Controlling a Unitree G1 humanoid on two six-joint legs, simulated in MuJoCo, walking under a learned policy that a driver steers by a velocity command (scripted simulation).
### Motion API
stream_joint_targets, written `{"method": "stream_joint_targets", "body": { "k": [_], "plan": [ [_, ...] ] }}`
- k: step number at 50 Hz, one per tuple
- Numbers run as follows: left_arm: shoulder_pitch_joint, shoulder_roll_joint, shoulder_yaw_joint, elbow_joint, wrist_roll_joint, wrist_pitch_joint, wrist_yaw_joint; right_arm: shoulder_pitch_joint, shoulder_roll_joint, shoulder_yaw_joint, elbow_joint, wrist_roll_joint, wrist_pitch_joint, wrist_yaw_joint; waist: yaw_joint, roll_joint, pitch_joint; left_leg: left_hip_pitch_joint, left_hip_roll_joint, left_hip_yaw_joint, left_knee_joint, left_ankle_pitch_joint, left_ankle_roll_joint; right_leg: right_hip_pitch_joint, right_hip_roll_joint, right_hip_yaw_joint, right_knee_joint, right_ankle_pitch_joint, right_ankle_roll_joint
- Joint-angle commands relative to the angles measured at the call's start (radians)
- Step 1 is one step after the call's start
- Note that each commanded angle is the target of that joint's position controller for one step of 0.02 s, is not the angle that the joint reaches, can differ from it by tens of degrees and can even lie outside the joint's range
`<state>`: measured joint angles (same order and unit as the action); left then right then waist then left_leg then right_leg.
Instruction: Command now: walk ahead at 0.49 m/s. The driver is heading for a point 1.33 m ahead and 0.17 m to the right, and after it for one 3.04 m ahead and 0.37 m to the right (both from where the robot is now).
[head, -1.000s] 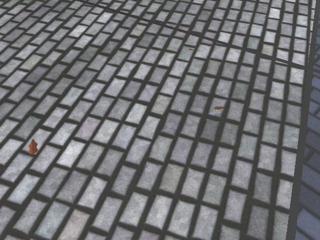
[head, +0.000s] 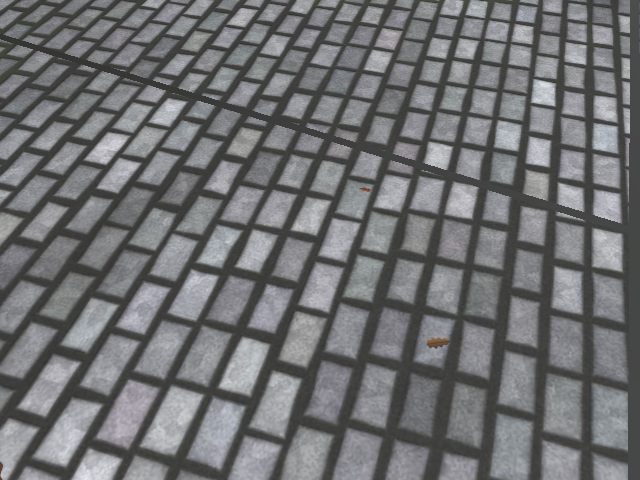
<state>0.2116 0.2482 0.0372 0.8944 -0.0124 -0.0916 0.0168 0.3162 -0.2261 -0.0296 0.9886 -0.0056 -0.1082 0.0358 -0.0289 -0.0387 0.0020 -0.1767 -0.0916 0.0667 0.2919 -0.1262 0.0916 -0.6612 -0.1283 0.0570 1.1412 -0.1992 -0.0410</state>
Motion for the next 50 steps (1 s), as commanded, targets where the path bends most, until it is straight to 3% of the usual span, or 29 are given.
{"method": "stream_joint_targets", "body": {
  "k": [1,5,10,12,13,14,15,16,17,18,19,20,22,24,28,32,37,40,41,42,43,44,45,46,47,48,49,50],
  "plan": [
    [0.036,0.047,0.014,-0.042,0.013,0.003,0.007,-0.04,-0.131,-0.02,-0.054,0.001,-0.018,-0.02,0.047,0.078,0.055,-0.108,0.278,-0.207,-0.209,0.063,0.172,-0.022,-0.042,0.001,-0.137,0.159,0.027],
    [-0.126,0.029,0.007,-0.084,0.004,-0.009,-0.006,0.04,-0.159,-0.025,-0.038,0.017,-0.005,-0.035,-0.011,0.077,0.054,-0.016,0.264,-0.161,-0.192,0.081,0.128,0.006,0.002,-0.036,-0.428,0.306,0.035],
    [-0.249,0.043,0.003,-0.133,-0.01,-0.018,-0.037,0.114,-0.17,-0.032,-0.005,0.027,0.016,-0.038,-0.048,0.09,0.082,0.143,0.325,-0.177,-0.122,0.054,0.113,0.007,0.032,-0.043,-0.582,0.22,0.018],
    [-0.228,0.065,0.009,-0.14,-0.01,-0.026,-0.047,0.105,-0.181,-0.038,-0.003,0.028,0.026,-0.04,-0.023,0.102,0.069,0.188,0.35,-0.192,-0.068,0.099,0.098,0.062,0.047,-0.051,-0.623,0.138,-0.01],
    [-0.176,0.083,0.019,-0.13,-0.009,-0.031,-0.048,0.087,-0.189,-0.04,-0.006,0.027,0.032,-0.041,0.012,0.113,0.042,0.191,0.345,-0.184,-0.009,0.209,0.085,0.145,0.071,-0.072,-0.644,0.108,-0.027],
    [-0.054,0.116,0.039,-0.094,-0.007,-0.033,-0.046,0.067,-0.178,-0.035,-0.012,0.023,0.038,-0.041,0.077,0.106,-0.027,0.174,0.3,-0.145,0.136,0.375,0.062,0.307,0.105,-0.099,-0.666,0.098,-0.051],
    [0.147,0.185,0.067,-0.041,-0.002,-0.036,-0.038,0.059,-0.14,-0.019,-0.031,0.009,0.038,-0.04,0.153,0.059,-0.167,0.043,0.238,-0.089,0.399,0.367,0.028,0.594,0.035,-0.02,-0.639,0.124,-0.102],
    [0.29,0.302,0.096,-0.013,0.014,-0.028,-0.036,0.159,-0.028,0.016,-0.049,0.005,0.018,-0.031,0.144,-0.182,-0.319,-0.38,0.074,-0.007,0.816,0.016,-0.053,1.012,-0.22,0.404,-0.687,0.017,-0.255],
    [0.31,0.234,0.076,-0.008,0.012,-0.026,-0.04,0.163,-0.049,0.015,-0.036,0.019,-0.01,-0.026,0.147,-0.23,-0.388,-0.537,0.038,-0.158,0.989,-0.421,-0.047,1.069,-0.283,0.685,-0.834,-0.065,-0.296],
    [0.223,0.168,0.054,-0.022,0.007,-0.029,-0.04,0.073,-0.151,-0.012,-0.06,0.046,-0.026,-0.022,0.131,-0.155,-0.246,-0.623,0.102,-0.188,1.058,-0.367,-0.023,0.953,-0.251,0.556,-0.842,-0.073,-0.24],
    [0.121,0.132,0.041,-0.047,0.006,-0.027,-0.04,0.004,-0.162,-0.015,-0.08,0.049,-0.029,-0.025,0.1,-0.084,-0.158,-0.609,0.16,-0.157,1.03,-0.269,-0.014,0.806,-0.214,0.406,-0.858,0.002,-0.206],
    [0.051,0.099,0.03,-0.058,0.009,-0.025,-0.045,-0.032,-0.149,-0.019,-0.085,0.035,-0.023,-0.032,0.072,-0.022,-0.09,-0.569,0.196,-0.139,0.965,-0.194,-0.019,0.671,-0.168,0.304,-0.898,0.075,-0.189],
    [0.016,0.065,0.02,-0.05,0.018,-0.029,-0.054,-0.004,-0.111,-0.024,-0.078,0.023,0.007,-0.037,0.019,-0.047,-0.045,-0.459,0.233,-0.137,0.875,-0.115,-0.029,0.529,-0.105,0.185,-0.963,0.141,-0.167],
    [0.053,0.085,0.026,-0.024,0.017,-0.034,-0.051,0.009,-0.085,-0.024,-0.075,0.02,0.025,-0.04,0.003,-0.036,-0.024,-0.456,0.235,-0.122,0.835,-0.073,-0.043,0.496,-0.088,0.121,-0.992,0.24,-0.182],
    [0.122,0.112,0.032,0.011,0.016,-0.025,-0.029,-0.136,-0.084,-0.03,-0.127,0.01,0.028,-0.041,0.028,-0.014,0.018,-0.57,0.237,-0.117,0.633,0.092,-0.07,0.544,-0.085,0.06,-1.015,0.327,-0.18],
    [0.175,0.126,0.033,0.034,0.007,-0.017,-0.015,-0.278,-0.063,-0.023,-0.165,0.016,0.02,-0.03,0.07,-0.02,0.049,-0.529,0.204,-0.083,0.402,0.237,-0.071,0.565,-0.063,0.007,-1.036,0.263,-0.154],
    [0.246,0.134,0.04,0.081,-0.002,0.001,-0.008,-0.403,-0.067,-0.017,-0.213,0.026,0.01,-0.005,0.101,-0.022,0.098,-0.557,0.183,-0.078,0.27,0.187,-0.047,0.712,-0.118,0.011,-0.991,0.255,-0.149],
    [0.226,0.151,0.05,0.086,-0.005,0.015,-0.001,-0.384,-0.091,-0.024,-0.222,0.027,-0.001,0.01,0.067,-0.036,0.074,-0.474,0.157,-0.06,0.228,0.083,-0.012,0.768,-0.144,0.01,-0.914,0.386,-0.128],
    [0.205,0.161,0.053,0.082,-0.004,0.019,-0.001,-0.328,-0.112,-0.034,-0.21,0.026,-0.004,0.01,0.033,-0.053,0.036,-0.371,0.127,-0.034,0.221,0.056,0.003,0.765,-0.136,0.0,-0.852,0.538,-0.118],
    [0.182,0.157,0.051,0.077,-0.002,0.024,-0.001,-0.207,-0.143,-0.054,-0.173,0.024,-0.004,0.006,-0.033,-0.053,-0.035,-0.199,0.088,-0.002,0.207,0.057,0.025,0.738,-0.098,-0.032,-0.713,0.691,-0.098],
    [0.173,0.132,0.039,0.064,0.006,0.026,-0.002,-0.021,-0.199,-0.08,-0.118,0.022,-0.003,-0.002,-0.108,-0.025,-0.153,0.08,0.123,-0.045,0.233,0.084,0.063,0.607,-0.041,-0.07,-0.486,0.652,-0.065],
    [0.265,0.043,0.011,0.044,0.017,0.013,-0.01,0.135,-0.3,-0.104,-0.091,-0.001,0.002,-0.011,-0.098,0.175,-0.322,0.49,0.385,-0.434,0.221,0.021,0.195,0.234,0.088,-0.112,-0.083,0.256,-0.002],
    [0.297,0.001,-0.005,0.06,0.004,-0.014,-0.019,0.152,-0.267,-0.091,-0.082,0.01,0.007,-0.008,-0.083,0.319,-0.424,0.614,0.503,-0.811,0.037,-0.102,0.282,0.015,0.199,0.004,0.149,-0.357,0.019],
    [0.213,0.103,0.022,0.043,-0.023,-0.035,-0.024,0.081,-0.203,-0.07,-0.09,0.019,0.004,-0.007,-0.085,0.238,-0.293,0.51,0.465,-0.721,0.01,-0.166,0.226,-0.088,0.13,0.073,0.239,-0.335,-0.005],
    [0.123,0.129,0.027,0.014,-0.036,-0.043,-0.022,-0.008,-0.161,-0.058,-0.113,0.018,0.004,-0.01,-0.061,0.174,-0.176,0.354,0.431,-0.565,-0.005,-0.125,0.183,-0.105,0.074,0.039,0.219,-0.247,-0.021],
    [0.079,0.122,0.031,0.006,-0.026,-0.04,-0.014,-0.086,-0.131,-0.048,-0.124,0.011,0.002,-0.006,-0.025,0.091,-0.093,0.188,0.389,-0.449,-0.042,-0.041,0.159,-0.061,0.027,0.015,0.15,-0.158,-0.019],
    [0.08,0.115,0.04,0.007,-0.011,-0.027,-0.006,-0.124,-0.1,-0.038,-0.127,0.002,-0.003,-0.003,0.011,0.095,-0.058,0.083,0.349,-0.372,-0.074,0.012,0.137,0.002,-0.007,0.019,0.083,-0.106,-0.019],
    [0.107,0.089,0.039,0.013,-0.007,-0.011,-0.005,-0.132,-0.089,-0.035,-0.12,-0.004,-0.005,0.001,0.036,0.116,-0.046,0.019,0.327,-0.328,-0.105,0.03,0.133,0.058,-0.02,0.02,0.05,-0.076,-0.018]
  ]
}}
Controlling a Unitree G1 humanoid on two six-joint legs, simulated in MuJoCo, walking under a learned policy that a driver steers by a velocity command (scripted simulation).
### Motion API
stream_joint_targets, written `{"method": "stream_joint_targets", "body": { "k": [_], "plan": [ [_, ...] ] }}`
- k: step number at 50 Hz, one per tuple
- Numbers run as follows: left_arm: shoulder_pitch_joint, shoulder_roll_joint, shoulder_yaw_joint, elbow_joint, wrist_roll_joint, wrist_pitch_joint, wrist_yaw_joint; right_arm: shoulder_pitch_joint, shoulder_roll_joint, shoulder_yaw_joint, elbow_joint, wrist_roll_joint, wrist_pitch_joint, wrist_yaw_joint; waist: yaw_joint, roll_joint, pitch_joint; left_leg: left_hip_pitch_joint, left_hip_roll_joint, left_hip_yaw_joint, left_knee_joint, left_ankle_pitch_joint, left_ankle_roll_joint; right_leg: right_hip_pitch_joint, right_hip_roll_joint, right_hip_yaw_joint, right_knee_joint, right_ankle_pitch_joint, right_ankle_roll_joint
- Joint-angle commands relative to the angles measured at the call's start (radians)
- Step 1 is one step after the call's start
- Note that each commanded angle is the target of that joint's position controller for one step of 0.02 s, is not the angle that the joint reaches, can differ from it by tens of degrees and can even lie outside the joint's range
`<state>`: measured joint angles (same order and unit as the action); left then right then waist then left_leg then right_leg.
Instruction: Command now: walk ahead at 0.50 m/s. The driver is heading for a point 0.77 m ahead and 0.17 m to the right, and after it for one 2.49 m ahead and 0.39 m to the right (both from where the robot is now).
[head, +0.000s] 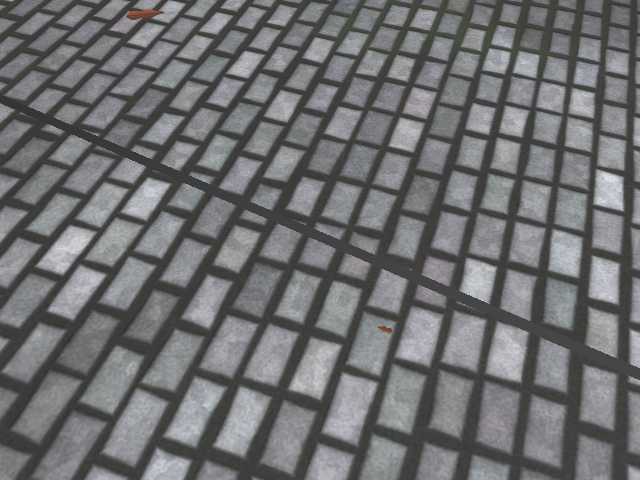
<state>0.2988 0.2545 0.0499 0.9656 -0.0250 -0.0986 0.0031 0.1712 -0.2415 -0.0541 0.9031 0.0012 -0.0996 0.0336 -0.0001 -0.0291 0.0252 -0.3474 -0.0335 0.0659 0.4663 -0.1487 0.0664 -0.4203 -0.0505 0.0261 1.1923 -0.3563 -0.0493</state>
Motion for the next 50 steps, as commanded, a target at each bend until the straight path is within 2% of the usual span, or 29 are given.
{"method": "stream_joint_targets", "body": {
  "k": [1,2,4,6,10,14,16,18,19,20,21,22,23,24,25,26,27,28,29,31,33,35,39,42,44,47,48,49,50],
  "plan": [
    [0.039,0.058,0.025,-0.053,0.007,0.008,0.011,0.026,-0.077,-0.012,-0.024,-0.01,-0.016,0.004,0.017,0.109,-0.062,0.157,0.258,-0.297,-0.303,0.077,0.166,-0.159,-0.102,0.044,-0.026,0.094,-0.005],
    [0.039,0.048,0.025,-0.054,0.009,0.016,0.012,0.044,-0.09,-0.015,-0.012,-0.008,-0.018,0.001,0.024,0.104,-0.047,0.137,0.254,-0.268,-0.322,0.108,0.174,-0.164,-0.106,0.037,-0.052,0.113,0.002],
    [-0.027,0.058,0.03,-0.08,0.015,0.023,0.016,0.078,-0.123,-0.022,0.004,-0.008,-0.02,-0.012,0.019,0.084,-0.016,0.145,0.254,-0.234,-0.346,0.161,0.182,-0.234,-0.113,0.034,-0.139,0.195,0.021],
    [-0.104,0.058,0.033,-0.105,0.021,0.022,0.015,0.115,-0.131,-0.023,0.018,-0.005,-0.013,-0.025,0.0,0.074,-0.001,0.184,0.249,-0.208,-0.353,0.195,0.172,-0.295,-0.112,0.03,-0.251,0.297,0.036],
    [-0.238,0.033,0.023,-0.141,0.017,0.013,0.001,0.173,-0.138,-0.021,0.039,0.005,-0.004,-0.037,-0.041,0.083,0.022,0.22,0.217,-0.139,-0.359,0.186,0.135,-0.269,-0.076,-0.005,-0.485,0.464,0.038],
    [-0.355,0.031,0.013,-0.179,0.007,0.006,-0.019,0.246,-0.147,-0.024,0.076,0.012,0.008,-0.039,-0.081,0.082,0.058,0.332,0.25,-0.136,-0.329,0.169,0.134,-0.284,-0.049,-0.022,-0.608,0.446,0.032],
    [-0.393,0.036,0.01,-0.201,0.004,0.0,-0.032,0.264,-0.153,-0.029,0.091,0.014,0.019,-0.043,-0.084,0.087,0.069,0.399,0.282,-0.144,-0.292,0.198,0.129,-0.298,-0.042,-0.02,-0.647,0.391,0.016],
    [-0.379,0.055,0.014,-0.208,0.002,-0.007,-0.043,0.254,-0.164,-0.035,0.095,0.017,0.027,-0.047,-0.06,0.102,0.056,0.44,0.304,-0.149,-0.241,0.284,0.114,-0.248,-0.026,-0.029,-0.677,0.318,-0.01],
    [-0.335,0.073,0.021,-0.199,0.002,-0.01,-0.044,0.235,-0.172,-0.038,0.092,0.017,0.031,-0.048,-0.03,0.115,0.028,0.443,0.302,-0.142,-0.194,0.402,0.103,-0.167,-0.003,-0.046,-0.688,0.286,-0.025],
    [-0.243,0.1,0.036,-0.174,0.005,-0.012,-0.042,0.208,-0.177,-0.039,0.086,0.019,0.035,-0.048,0.025,0.123,-0.029,0.429,0.278,-0.116,-0.092,0.57,0.086,-0.023,0.033,-0.078,-0.707,0.284,-0.046],
    [-0.071,0.149,0.062,-0.119,0.009,-0.011,-0.036,0.194,-0.154,-0.031,0.078,0.015,0.038,-0.047,0.1,0.105,-0.132,0.354,0.221,-0.076,0.103,0.63,0.058,0.22,0.045,-0.082,-0.705,0.309,-0.078],
    [0.119,0.23,0.083,-0.082,0.022,-0.009,-0.025,0.205,-0.12,-0.014,0.052,-0.005,0.036,-0.047,0.152,-0.024,-0.289,0.125,0.152,-0.026,0.436,0.327,0.02,0.543,-0.156,0.152,-0.684,0.328,-0.148],
    [0.157,0.271,0.088,-0.061,0.022,-0.006,-0.033,0.329,0.019,0.024,0.057,0.002,0.013,-0.034,0.079,-0.288,-0.406,-0.259,-0.033,-0.073,0.748,-0.377,-0.033,0.84,-0.355,0.628,-0.819,0.133,-0.298],
    [0.134,0.172,0.06,-0.071,0.016,-0.007,-0.034,0.259,-0.096,-0.001,0.065,0.025,-0.01,-0.03,0.112,-0.172,-0.362,-0.364,0.018,-0.199,0.862,-0.419,-0.012,0.803,-0.326,0.656,-0.877,0.047,-0.256],
    [0.044,0.136,0.048,-0.088,0.014,-0.009,-0.03,0.163,-0.143,-0.015,0.032,0.045,-0.024,-0.027,0.096,-0.126,-0.224,-0.417,0.068,-0.175,0.868,-0.328,0.004,0.67,-0.296,0.504,-0.893,0.103,-0.211],
    [-0.04,0.117,0.039,-0.106,0.019,-0.01,-0.03,0.115,-0.138,-0.015,0.023,0.042,-0.027,-0.034,0.062,-0.036,-0.15,-0.376,0.12,-0.146,0.824,-0.233,0.002,0.519,-0.261,0.39,-0.921,0.213,-0.191],
    [-0.085,0.093,0.032,-0.111,0.027,-0.011,-0.034,0.094,-0.129,-0.022,0.022,0.026,-0.02,-0.04,0.035,-0.012,-0.096,-0.335,0.15,-0.139,0.767,-0.179,-0.003,0.399,-0.228,0.31,-0.952,0.287,-0.184],
    [-0.099,0.071,0.025,-0.106,0.036,-0.014,-0.036,0.116,-0.111,-0.025,0.026,0.022,-0.007,-0.041,0.002,-0.033,-0.086,-0.272,0.175,-0.146,0.73,-0.143,-0.004,0.33,-0.2,0.255,-0.983,0.315,-0.174],
    [-0.095,0.063,0.024,-0.098,0.035,-0.016,-0.038,0.135,-0.087,-0.025,0.031,0.022,0.006,-0.042,-0.011,-0.043,-0.079,-0.241,0.18,-0.142,0.699,-0.129,-0.008,0.295,-0.185,0.224,-1.01,0.321,-0.177],
    [-0.066,0.088,0.029,-0.08,0.03,-0.02,-0.031,0.125,-0.069,-0.025,0.028,0.018,0.023,-0.046,-0.022,-0.039,-0.047,-0.257,0.19,-0.129,0.636,-0.095,-0.023,0.255,-0.178,0.173,-1.048,0.356,-0.19],
    [-0.034,0.115,0.035,-0.066,0.031,-0.018,-0.018,0.05,-0.076,-0.029,0.001,0.009,0.029,-0.048,-0.01,-0.022,-0.015,-0.329,0.196,-0.127,0.538,-0.008,-0.043,0.264,-0.181,0.146,-1.074,0.374,-0.194],
    [-0.005,0.118,0.035,-0.054,0.028,-0.011,-0.008,-0.017,-0.071,-0.03,-0.019,0.004,0.027,-0.045,0.005,-0.021,0.0,-0.368,0.192,-0.122,0.429,0.096,-0.055,0.287,-0.169,0.113,-1.085,0.381,-0.181],
    [0.05,0.127,0.035,-0.029,0.018,-0.005,0.002,-0.146,-0.051,-0.019,-0.052,0.009,0.02,-0.032,0.043,-0.03,0.028,-0.329,0.153,-0.085,0.216,0.245,-0.058,0.306,-0.14,0.042,-1.092,0.364,-0.15],
    [0.108,0.129,0.037,0.002,0.011,0.004,0.003,-0.235,-0.051,-0.012,-0.081,0.015,0.015,-0.02,0.073,-0.028,0.057,-0.327,0.133,-0.076,0.128,0.235,-0.054,0.37,-0.163,0.045,-1.068,0.354,-0.149],
    [0.126,0.134,0.041,0.016,0.006,0.015,0.007,-0.273,-0.059,-0.011,-0.104,0.018,0.005,-0.009,0.072,-0.031,0.073,-0.328,0.124,-0.089,0.078,0.188,-0.044,0.418,-0.189,0.071,-1.027,0.364,-0.147],
    [0.093,0.161,0.054,0.012,0.001,0.027,0.013,-0.205,-0.105,-0.026,-0.097,0.02,-0.013,0.0,0.015,-0.059,0.034,-0.18,0.091,-0.081,0.026,0.097,-0.022,0.438,-0.212,0.111,-0.936,0.46,-0.124],
    [0.066,0.16,0.053,0.004,0.0,0.031,0.013,-0.111,-0.132,-0.041,-0.072,0.018,-0.017,-0.004,-0.041,-0.061,-0.018,-0.039,0.063,-0.057,0.003,0.081,-0.007,0.418,-0.182,0.095,-0.838,0.59,-0.105],
    [0.055,0.128,0.041,-0.007,0.007,0.032,0.012,0.064,-0.185,-0.067,-0.021,0.013,-0.02,-0.013,-0.113,-0.039,-0.134,0.217,0.081,-0.071,0.025,0.094,0.023,0.328,-0.117,0.056,-0.636,0.617,-0.073],
    [0.071,0.071,0.019,-0.037,0.032,0.032,0.011,0.243,-0.27,-0.087,0.004,-0.003,-0.018,-0.024,-0.156,0.115,-0.31,0.526,0.296,-0.303,0.04,0.076,0.079,0.116,-0.026,-0.008,-0.294,0.295,-0.029]
  ]
}}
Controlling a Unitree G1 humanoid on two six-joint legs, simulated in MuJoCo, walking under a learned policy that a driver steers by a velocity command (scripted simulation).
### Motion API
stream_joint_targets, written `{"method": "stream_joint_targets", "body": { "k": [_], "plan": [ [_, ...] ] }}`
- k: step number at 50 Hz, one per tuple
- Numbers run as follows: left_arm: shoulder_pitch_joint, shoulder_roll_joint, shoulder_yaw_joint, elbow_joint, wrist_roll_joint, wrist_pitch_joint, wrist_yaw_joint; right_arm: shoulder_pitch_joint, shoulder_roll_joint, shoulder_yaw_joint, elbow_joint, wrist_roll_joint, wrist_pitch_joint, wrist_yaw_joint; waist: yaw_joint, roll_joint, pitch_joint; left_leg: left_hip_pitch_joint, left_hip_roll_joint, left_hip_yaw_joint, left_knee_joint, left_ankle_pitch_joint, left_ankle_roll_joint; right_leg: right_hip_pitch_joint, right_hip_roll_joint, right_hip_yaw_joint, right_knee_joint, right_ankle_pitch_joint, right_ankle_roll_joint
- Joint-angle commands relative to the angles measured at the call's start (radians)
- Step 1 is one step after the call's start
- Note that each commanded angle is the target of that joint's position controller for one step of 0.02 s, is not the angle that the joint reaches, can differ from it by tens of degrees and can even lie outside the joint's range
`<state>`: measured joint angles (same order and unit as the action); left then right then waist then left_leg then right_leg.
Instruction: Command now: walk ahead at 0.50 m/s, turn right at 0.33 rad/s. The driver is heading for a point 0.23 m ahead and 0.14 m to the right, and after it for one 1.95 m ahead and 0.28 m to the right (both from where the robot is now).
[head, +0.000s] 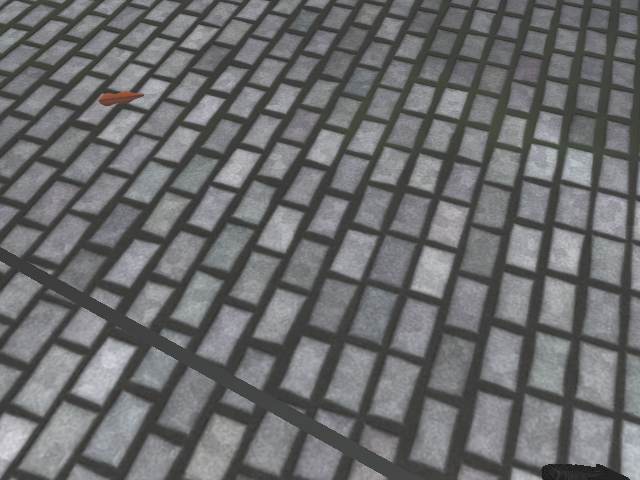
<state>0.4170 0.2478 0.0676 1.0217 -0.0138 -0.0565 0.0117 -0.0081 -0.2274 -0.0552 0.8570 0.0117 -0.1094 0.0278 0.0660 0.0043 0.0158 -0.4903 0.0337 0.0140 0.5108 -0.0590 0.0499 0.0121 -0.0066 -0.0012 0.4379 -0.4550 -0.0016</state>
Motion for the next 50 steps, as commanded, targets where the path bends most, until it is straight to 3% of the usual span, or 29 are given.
{"method": "stream_joint_targets", "body": {
  "k": [1,2,3,4,5,7,11,15,19,22,24,25,26,27,28,29,30,31,32,33,34,37,40,45,48,50],
  "plan": [
    [0.082,-0.033,-0.023,-0.094,-0.007,-0.029,-0.002,0.443,-0.314,-0.087,0.068,-0.019,-0.002,-0.01,-0.148,0.362,-0.407,0.904,0.406,-0.685,-0.16,-0.209,0.226,-0.649,0.067,0.053,0.742,-0.139,-0.036],
    [0.024,0.09,0.005,-0.081,-0.03,-0.04,-0.001,0.4,-0.205,-0.06,0.051,-0.014,-0.004,-0.01,-0.171,0.227,-0.323,0.82,0.368,-0.665,-0.207,-0.314,0.188,-0.734,0.007,0.152,0.86,-0.122,-0.044],
    [-0.06,0.129,0.017,-0.106,-0.04,-0.044,0.0,0.32,-0.153,-0.044,0.035,-0.009,-0.007,-0.013,-0.161,0.164,-0.195,0.688,0.344,-0.503,-0.219,-0.296,0.141,-0.778,-0.039,0.13,0.87,-0.025,-0.058],
    [-0.095,0.117,0.019,-0.11,-0.035,-0.039,0.007,0.246,-0.13,-0.034,0.025,-0.012,-0.009,-0.012,-0.128,0.085,-0.13,0.549,0.31,-0.396,-0.25,-0.217,0.119,-0.732,-0.086,0.114,0.841,0.067,-0.057],
    [-0.109,0.104,0.027,-0.112,-0.024,-0.031,0.01,0.201,-0.105,-0.029,0.026,-0.017,-0.01,-0.011,-0.103,0.082,-0.077,0.446,0.276,-0.303,-0.285,-0.157,0.108,-0.694,-0.114,0.113,0.791,0.126,-0.056],
    [-0.08,0.063,0.031,-0.112,-0.026,-0.005,0.005,0.181,-0.084,-0.026,0.038,-0.028,-0.013,-0.014,-0.065,0.112,-0.05,0.355,0.241,-0.182,-0.338,-0.086,0.1,-0.617,-0.143,0.112,0.75,0.182,-0.058],
    [-0.15,0.049,0.036,-0.154,-0.017,0.024,0.003,0.213,-0.128,-0.04,0.061,-0.03,-0.017,-0.034,-0.058,0.06,0.007,0.346,0.246,-0.047,-0.383,0.039,0.122,-0.711,-0.15,0.12,0.661,0.304,-0.042],
    [-0.243,0.044,0.032,-0.19,-0.01,0.019,-0.017,0.235,-0.149,-0.045,0.067,-0.031,-0.007,-0.049,-0.076,0.047,0.036,0.387,0.228,0.071,-0.396,0.094,0.106,-0.737,-0.134,0.088,0.462,0.467,-0.029],
    [-0.39,0.02,0.014,-0.248,-0.004,0.016,-0.042,0.312,-0.169,-0.05,0.086,-0.017,0.009,-0.056,-0.131,0.022,0.084,0.468,0.247,0.143,-0.388,0.122,0.102,-0.743,-0.119,0.011,0.303,0.493,-0.043],
    [-0.447,0.016,0.006,-0.284,-0.007,0.015,-0.056,0.367,-0.182,-0.056,0.113,-0.001,0.028,-0.047,-0.14,0.029,0.108,0.56,0.276,0.16,-0.341,0.205,0.105,-0.738,-0.091,-0.027,0.223,0.391,-0.069],
    [-0.439,0.041,0.013,-0.298,-0.006,0.013,-0.063,0.353,-0.208,-0.062,0.117,0.009,0.036,-0.044,-0.106,0.061,0.082,0.595,0.288,0.175,-0.262,0.437,0.095,-0.651,-0.048,-0.068,0.189,0.297,-0.099],
    [-0.396,0.065,0.025,-0.293,-0.004,0.013,-0.064,0.339,-0.223,-0.065,0.118,0.013,0.04,-0.045,-0.068,0.088,0.041,0.604,0.288,0.183,-0.184,0.609,0.086,-0.561,-0.012,-0.093,0.18,0.26,-0.118],
    [-0.269,0.101,0.047,-0.26,-0.005,0.012,-0.064,0.314,-0.228,-0.064,0.118,0.015,0.047,-0.046,0.012,0.094,-0.029,0.585,0.263,0.207,-0.03,0.719,0.064,-0.39,0.032,-0.116,0.128,0.292,-0.144],
    [-0.099,0.164,0.08,-0.203,-0.007,0.013,-0.053,0.313,-0.21,-0.054,0.116,0.012,0.048,-0.048,0.086,0.072,-0.122,0.458,0.219,0.229,0.179,0.666,0.032,-0.115,0.056,-0.102,0.095,0.366,-0.174],
    [0.048,0.269,0.111,-0.168,-0.002,0.018,-0.031,0.33,-0.154,-0.035,0.086,-0.011,0.04,-0.045,0.108,-0.095,-0.241,0.128,0.142,0.245,0.54,0.236,-0.02,0.225,-0.16,0.229,0.099,0.36,-0.26],
    [0.02,0.298,0.1,-0.177,-0.003,0.011,-0.031,0.401,-0.058,-0.002,0.078,-0.001,0.007,-0.031,0.018,-0.246,-0.37,-0.126,-0.044,0.075,0.838,-0.509,-0.057,0.38,-0.382,0.743,-0.093,0.267,-0.416],
    [-0.005,0.209,0.07,-0.186,0.004,0.002,-0.037,0.297,-0.142,-0.026,0.064,0.04,-0.02,-0.02,0.056,-0.127,-0.335,-0.215,0.002,-0.077,0.901,-0.496,-0.038,0.341,-0.366,0.685,-0.142,0.276,-0.365],
    [-0.066,0.165,0.059,-0.19,0.007,-0.008,-0.037,0.219,-0.149,-0.028,0.04,0.058,-0.031,-0.019,0.043,-0.118,-0.212,-0.26,0.047,-0.061,0.881,-0.43,-0.014,0.222,-0.325,0.504,-0.133,0.344,-0.319],
    [-0.143,0.133,0.048,-0.198,0.005,-0.016,-0.04,0.204,-0.136,-0.029,0.045,0.041,-0.032,-0.028,-0.001,-0.042,-0.132,-0.229,0.097,-0.059,0.789,-0.344,-0.008,0.074,-0.278,0.38,-0.145,0.422,-0.28],
    [-0.196,0.088,0.036,-0.204,0.011,-0.023,-0.041,0.203,-0.146,-0.04,0.058,0.021,-0.022,-0.035,-0.032,-0.047,-0.092,-0.174,0.125,-0.063,0.722,-0.296,-0.007,-0.035,-0.242,0.298,-0.17,0.475,-0.257],
    [-0.216,0.07,0.03,-0.206,0.018,-0.028,-0.041,0.239,-0.136,-0.042,0.07,0.017,-0.006,-0.034,-0.062,-0.064,-0.081,-0.114,0.141,-0.071,0.694,-0.258,-0.007,-0.102,-0.224,0.257,-0.203,0.48,-0.25],
    [-0.187,0.105,0.035,-0.184,0.015,-0.045,-0.031,0.238,-0.103,-0.04,0.07,0.007,0.029,-0.039,-0.088,-0.044,-0.039,-0.117,0.148,-0.064,0.586,-0.185,-0.031,-0.17,-0.217,0.204,-0.278,0.508,-0.261],
    [-0.135,0.125,0.037,-0.159,0.013,-0.043,-0.012,0.138,-0.103,-0.039,0.039,-0.007,0.034,-0.041,-0.065,-0.044,0.006,-0.212,0.141,-0.059,0.419,-0.033,-0.059,-0.146,-0.205,0.152,-0.306,0.532,-0.248],
    [-0.071,0.133,0.035,-0.123,0.007,-0.038,-0.002,-0.013,-0.076,-0.022,0.003,0.002,0.023,-0.02,-0.014,-0.064,0.052,-0.176,0.084,-0.015,0.139,0.181,-0.054,-0.125,-0.171,0.071,-0.323,0.458,-0.205],
    [-0.024,0.138,0.037,-0.088,0.001,-0.03,-0.001,-0.08,-0.078,-0.013,-0.021,0.008,0.018,-0.004,0.007,-0.069,0.078,-0.193,0.065,-0.012,0.06,0.16,-0.037,-0.038,-0.207,0.068,-0.294,0.458,-0.201],
    [-0.016,0.146,0.042,-0.072,-0.003,-0.022,0.003,-0.097,-0.091,-0.012,-0.038,0.01,0.011,0.009,-0.002,-0.076,0.082,-0.199,0.059,-0.02,0.024,0.101,-0.011,0.033,-0.242,0.077,-0.255,0.509,-0.189]
  ]
}}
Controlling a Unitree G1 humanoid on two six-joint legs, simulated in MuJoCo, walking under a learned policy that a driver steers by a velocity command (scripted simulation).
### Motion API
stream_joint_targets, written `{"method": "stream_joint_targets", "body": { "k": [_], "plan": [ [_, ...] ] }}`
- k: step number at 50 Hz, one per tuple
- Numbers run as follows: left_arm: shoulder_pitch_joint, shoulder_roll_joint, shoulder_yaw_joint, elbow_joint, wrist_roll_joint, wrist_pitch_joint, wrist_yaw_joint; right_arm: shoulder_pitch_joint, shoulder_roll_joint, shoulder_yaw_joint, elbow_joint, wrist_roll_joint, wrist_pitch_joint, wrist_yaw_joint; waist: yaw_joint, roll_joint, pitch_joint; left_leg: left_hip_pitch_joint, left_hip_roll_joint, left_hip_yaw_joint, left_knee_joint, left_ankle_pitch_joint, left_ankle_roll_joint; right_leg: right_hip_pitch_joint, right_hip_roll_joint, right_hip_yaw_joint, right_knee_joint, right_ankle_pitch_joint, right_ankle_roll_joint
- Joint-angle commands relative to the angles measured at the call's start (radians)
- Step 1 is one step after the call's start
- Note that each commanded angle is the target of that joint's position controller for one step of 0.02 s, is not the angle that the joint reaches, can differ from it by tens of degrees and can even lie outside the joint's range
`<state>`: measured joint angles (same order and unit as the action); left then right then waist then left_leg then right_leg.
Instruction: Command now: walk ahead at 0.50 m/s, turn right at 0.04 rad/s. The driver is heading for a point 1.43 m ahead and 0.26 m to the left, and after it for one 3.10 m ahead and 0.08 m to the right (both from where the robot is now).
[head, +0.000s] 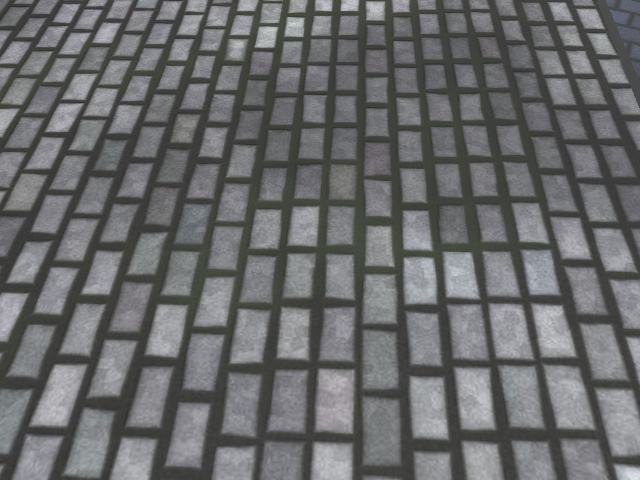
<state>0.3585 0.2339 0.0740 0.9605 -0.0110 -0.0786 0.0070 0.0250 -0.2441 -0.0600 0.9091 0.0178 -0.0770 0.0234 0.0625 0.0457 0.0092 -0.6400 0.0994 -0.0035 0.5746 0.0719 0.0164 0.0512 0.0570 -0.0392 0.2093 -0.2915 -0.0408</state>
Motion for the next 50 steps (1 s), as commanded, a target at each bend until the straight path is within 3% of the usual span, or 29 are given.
{"method": "stream_joint_targets", "body": {
  "k": [1,3,4,5,6,7,8,9,10,11,12,14,18,22,27,30,31,32,33,34,35,36,37,38,39,41,43,46,50],
  "plan": [
    [0.036,0.166,0.038,-0.007,-0.007,0.005,0.01,-0.117,-0.087,-0.01,-0.091,0.005,-0.025,0.018,-0.013,-0.125,0.079,-0.025,-0.014,0.0,-0.054,-0.066,0.036,0.019,-0.319,0.116,-0.002,0.393,-0.139],
    [0.0,0.186,0.043,-0.011,-0.008,0.013,0.013,-0.019,-0.127,-0.027,-0.07,0.003,-0.029,0.02,-0.075,-0.152,0.012,0.139,-0.065,0.042,-0.064,-0.136,0.068,0.039,-0.31,0.098,0.11,0.66,-0.113],
    [-0.02,0.177,0.038,-0.013,-0.008,0.019,0.013,0.122,-0.161,-0.048,-0.026,-0.002,-0.028,0.016,-0.148,-0.141,-0.07,0.331,-0.103,0.073,-0.077,-0.13,0.092,0.006,-0.264,0.061,0.275,0.79,-0.09],
    [-0.013,0.148,0.023,-0.026,0.002,0.022,0.013,0.305,-0.218,-0.069,0.021,-0.012,-0.026,0.009,-0.212,-0.079,-0.204,0.629,-0.007,-0.035,-0.042,-0.12,0.14,-0.159,-0.209,0.023,0.542,0.641,-0.056],
    [0.119,0.022,-0.012,-0.035,0.009,0.004,0.001,0.421,-0.313,-0.091,0.047,-0.022,-0.022,0.006,-0.163,0.178,-0.35,1.01,0.251,-0.512,-0.116,-0.287,0.311,-0.571,-0.031,0.006,0.954,0.132,0.024],
    [0.084,0.059,-0.01,-0.024,-0.005,-0.023,-0.006,0.425,-0.233,-0.064,0.05,-0.011,-0.02,0.009,-0.181,0.203,-0.406,1.05,0.287,-0.754,-0.278,-0.422,0.328,-0.714,0.004,0.153,1.106,-0.275,0.015],
    [-0.01,0.136,0.01,-0.05,-0.033,-0.038,-0.01,0.333,-0.183,-0.048,0.036,-0.003,-0.024,0.007,-0.173,0.147,-0.252,0.937,0.257,-0.615,-0.288,-0.472,0.27,-0.816,-0.062,0.162,1.165,-0.231,-0.006],
    [-0.081,0.146,0.01,-0.068,-0.038,-0.043,-0.006,0.245,-0.148,-0.036,0.01,-0.007,-0.025,0.005,-0.15,0.066,-0.157,0.783,0.222,-0.48,-0.305,-0.426,0.235,-0.812,-0.121,0.13,1.131,-0.136,-0.02],
    [-0.115,0.143,0.016,-0.071,-0.025,-0.039,0.003,0.179,-0.119,-0.026,0.0,-0.019,-0.026,0.007,-0.119,0.015,-0.081,0.626,0.188,-0.381,-0.337,-0.343,0.218,-0.769,-0.162,0.112,1.06,-0.06,-0.02],
    [-0.1,0.134,0.023,-0.066,-0.014,-0.026,0.009,0.147,-0.092,-0.016,-0.003,-0.031,-0.031,0.008,-0.081,0.029,-0.053,0.525,0.152,-0.309,-0.367,-0.28,0.2,-0.7,-0.195,0.119,1.001,-0.012,-0.023],
    [-0.073,0.112,0.022,-0.058,-0.011,-0.013,0.01,0.143,-0.085,-0.013,0.001,-0.033,-0.032,0.01,-0.061,0.048,-0.048,0.472,0.136,-0.271,-0.394,-0.252,0.2,-0.651,-0.204,0.119,0.97,0.011,-0.02],
    [-0.069,0.082,0.019,-0.058,-0.007,0.004,0.013,0.17,-0.108,-0.016,0.015,-0.026,-0.036,0.004,-0.05,0.042,-0.025,0.429,0.126,-0.21,-0.436,-0.188,0.215,-0.647,-0.216,0.105,0.902,0.044,-0.004],
    [-0.2,0.084,0.02,-0.1,0.007,0.005,0.012,0.235,-0.147,-0.023,0.035,-0.021,-0.031,-0.021,-0.073,0.008,0.012,0.48,0.116,-0.135,-0.465,-0.075,0.21,-0.754,-0.217,0.093,0.679,0.248,0.036],
    [-0.332,0.057,0.007,-0.131,0.0,-0.004,-0.005,0.295,-0.151,-0.021,0.052,-0.01,-0.024,-0.03,-0.115,0.014,0.04,0.505,0.08,-0.054,-0.471,-0.067,0.176,-0.706,-0.173,0.047,0.451,0.408,0.04],
    [-0.454,0.064,-0.006,-0.178,-0.01,-0.015,-0.034,0.375,-0.163,-0.028,0.093,-0.003,-0.001,-0.033,-0.147,0.014,0.082,0.668,0.143,-0.06,-0.408,-0.034,0.174,-0.737,-0.146,0.041,0.323,0.345,0.018],
    [-0.395,0.108,0.007,-0.176,-0.012,-0.023,-0.046,0.349,-0.185,-0.039,0.091,0.0,0.013,-0.039,-0.09,0.044,0.04,0.733,0.171,-0.061,-0.305,0.189,0.147,-0.623,-0.11,0.022,0.286,0.232,-0.025],
    [-0.301,0.135,0.022,-0.15,-0.008,-0.025,-0.044,0.322,-0.189,-0.04,0.084,0.003,0.018,-0.039,-0.033,0.052,-0.018,0.724,0.148,-0.035,-0.199,0.358,0.13,-0.482,-0.075,-0.01,0.268,0.227,-0.046],
    [-0.129,0.185,0.047,-0.094,-0.003,-0.025,-0.038,0.313,-0.164,-0.03,0.076,0.0,0.022,-0.039,0.041,0.032,-0.125,0.648,0.092,0.005,-0.002,0.404,0.101,-0.237,-0.067,-0.012,0.275,0.25,-0.078],
    [0.055,0.264,0.067,-0.057,0.009,-0.022,-0.027,0.332,-0.125,-0.012,0.051,-0.021,0.021,-0.04,0.086,-0.103,-0.282,0.423,0.023,0.052,0.331,0.088,0.064,0.081,-0.268,0.225,0.305,0.261,-0.146],
    [0.084,0.304,0.071,-0.036,0.004,-0.018,-0.035,0.453,0.005,0.023,0.052,-0.016,-0.003,-0.026,0.009,-0.367,-0.39,0.038,-0.167,-0.001,0.639,-0.614,0.012,0.367,-0.459,0.702,0.166,0.054,-0.302],
    [0.063,0.204,0.042,-0.046,-0.004,-0.02,-0.035,0.371,-0.111,-0.001,0.055,0.008,-0.027,-0.021,0.049,-0.251,-0.34,-0.074,-0.114,-0.123,0.747,-0.654,0.033,0.333,-0.427,0.722,0.106,-0.061,-0.26],
    [-0.023,0.167,0.029,-0.063,-0.004,-0.024,-0.031,0.273,-0.152,-0.013,0.022,0.028,-0.042,-0.017,0.039,-0.208,-0.205,-0.133,-0.065,-0.1,0.753,-0.563,0.05,0.206,-0.397,0.574,0.088,-0.018,-0.218],
    [-0.102,0.15,0.021,-0.08,0.005,-0.025,-0.031,0.226,-0.147,-0.013,0.014,0.026,-0.046,-0.023,0.008,-0.118,-0.132,-0.096,-0.013,-0.072,0.71,-0.467,0.05,0.058,-0.364,0.467,0.061,0.088,-0.199],
    [-0.15,0.123,0.013,-0.085,0.015,-0.027,-0.033,0.207,-0.141,-0.02,0.014,0.011,-0.041,-0.028,-0.021,-0.093,-0.077,-0.055,0.017,-0.066,0.652,-0.41,0.044,-0.063,-0.333,0.388,0.031,0.172,-0.193],
    [-0.168,0.101,0.005,-0.083,0.025,-0.03,-0.035,0.23,-0.126,-0.023,0.017,0.006,-0.028,-0.028,-0.055,-0.115,-0.068,0.01,0.043,-0.075,0.616,-0.373,0.043,-0.135,-0.31,0.336,0.004,0.214,-0.185],
    [-0.158,0.105,0.004,-0.07,0.018,-0.034,-0.035,0.252,-0.088,-0.02,0.022,0.005,-0.005,-0.03,-0.078,-0.121,-0.048,0.044,0.056,-0.066,0.547,-0.355,0.031,-0.198,-0.292,0.275,-0.044,0.244,-0.194],
    [-0.13,0.14,0.012,-0.055,0.015,-0.036,-0.024,0.2,-0.085,-0.02,0.002,-0.004,0.006,-0.034,-0.077,-0.103,-0.012,-0.006,0.063,-0.056,0.462,-0.287,0.009,-0.217,-0.292,0.233,-0.08,0.282,-0.204],
    [-0.087,0.153,0.014,-0.037,0.012,-0.029,-0.008,0.104,-0.08,-0.02,-0.03,-0.013,0.005,-0.03,-0.055,-0.093,0.015,-0.061,0.058,-0.046,0.289,-0.12,-0.015,-0.193,-0.271,0.169,-0.098,0.319,-0.187],
    [-0.038,0.164,0.014,-0.015,0.006,-0.024,0.001,-0.016,-0.056,-0.006,-0.059,-0.003,-0.001,-0.014,-0.015,-0.105,0.042,-0.003,0.013,0.006,0.075,0.043,-0.01,-0.172,-0.239,0.068,-0.111,0.306,-0.15]
  ]
}}
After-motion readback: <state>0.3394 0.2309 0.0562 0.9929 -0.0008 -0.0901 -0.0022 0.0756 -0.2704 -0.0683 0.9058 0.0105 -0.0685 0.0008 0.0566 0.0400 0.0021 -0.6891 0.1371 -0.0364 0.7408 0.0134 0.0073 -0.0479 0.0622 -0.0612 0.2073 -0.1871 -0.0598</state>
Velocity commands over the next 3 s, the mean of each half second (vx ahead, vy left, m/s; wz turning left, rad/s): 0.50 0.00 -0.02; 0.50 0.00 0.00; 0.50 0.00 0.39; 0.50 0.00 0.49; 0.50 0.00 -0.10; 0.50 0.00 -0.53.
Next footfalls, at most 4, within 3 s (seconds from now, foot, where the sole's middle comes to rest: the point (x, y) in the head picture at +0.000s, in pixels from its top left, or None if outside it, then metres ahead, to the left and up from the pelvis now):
0.10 left None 0.25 0.14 -0.78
0.64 right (407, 446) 0.56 -0.10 -0.78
1.20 left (302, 318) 0.87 0.14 -0.78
1.70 right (358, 220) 1.19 0.02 -0.78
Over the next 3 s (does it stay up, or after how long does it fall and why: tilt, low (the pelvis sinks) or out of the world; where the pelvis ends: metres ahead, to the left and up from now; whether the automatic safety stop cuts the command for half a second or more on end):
stays up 1.64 0.35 0.01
